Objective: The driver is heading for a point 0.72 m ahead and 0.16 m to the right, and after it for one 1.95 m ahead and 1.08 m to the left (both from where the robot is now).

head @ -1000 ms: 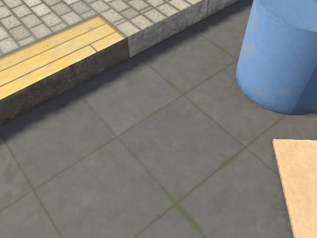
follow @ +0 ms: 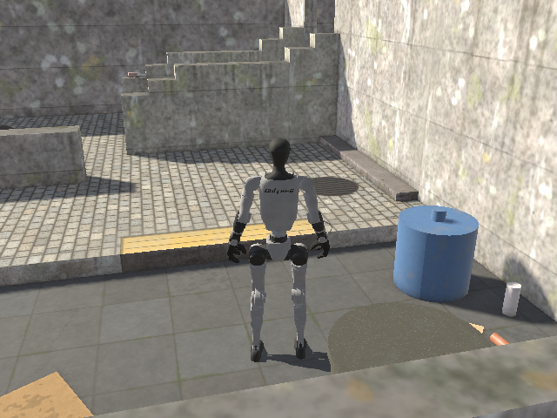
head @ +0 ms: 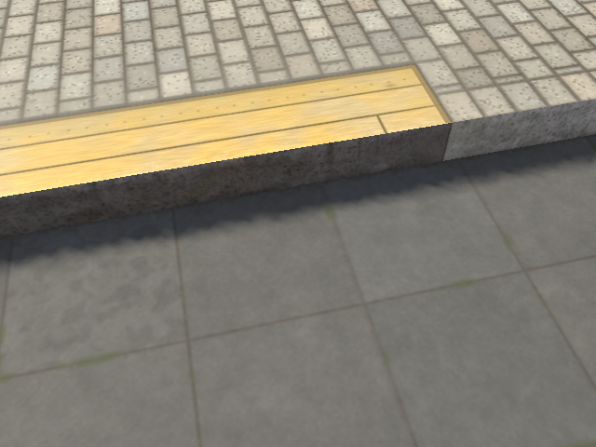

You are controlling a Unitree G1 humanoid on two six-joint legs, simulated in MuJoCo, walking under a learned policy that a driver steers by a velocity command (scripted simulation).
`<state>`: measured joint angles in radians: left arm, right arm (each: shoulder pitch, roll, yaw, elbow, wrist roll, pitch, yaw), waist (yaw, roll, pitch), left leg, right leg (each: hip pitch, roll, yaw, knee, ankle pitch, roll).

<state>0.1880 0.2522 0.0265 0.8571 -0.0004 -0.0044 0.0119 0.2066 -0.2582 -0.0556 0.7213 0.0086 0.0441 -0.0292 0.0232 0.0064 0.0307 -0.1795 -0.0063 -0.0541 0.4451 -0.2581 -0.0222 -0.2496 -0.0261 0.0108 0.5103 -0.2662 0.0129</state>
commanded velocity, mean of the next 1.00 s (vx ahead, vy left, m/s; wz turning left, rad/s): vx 0.41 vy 0.00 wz -0.02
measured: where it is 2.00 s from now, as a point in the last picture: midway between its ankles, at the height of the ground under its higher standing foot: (362, 284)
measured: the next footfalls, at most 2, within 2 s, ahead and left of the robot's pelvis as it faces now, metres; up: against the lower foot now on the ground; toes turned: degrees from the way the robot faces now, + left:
right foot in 0.30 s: +0.13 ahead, -0.13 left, +0.00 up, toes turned -2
left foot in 0.80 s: +0.48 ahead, +0.10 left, +0.00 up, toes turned +1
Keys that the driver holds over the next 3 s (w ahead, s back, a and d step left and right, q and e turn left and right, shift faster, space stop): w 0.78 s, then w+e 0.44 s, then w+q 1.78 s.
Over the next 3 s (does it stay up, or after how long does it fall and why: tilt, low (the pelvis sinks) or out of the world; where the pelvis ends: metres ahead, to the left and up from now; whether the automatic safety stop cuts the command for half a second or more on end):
stays up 1.50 -0.02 0.16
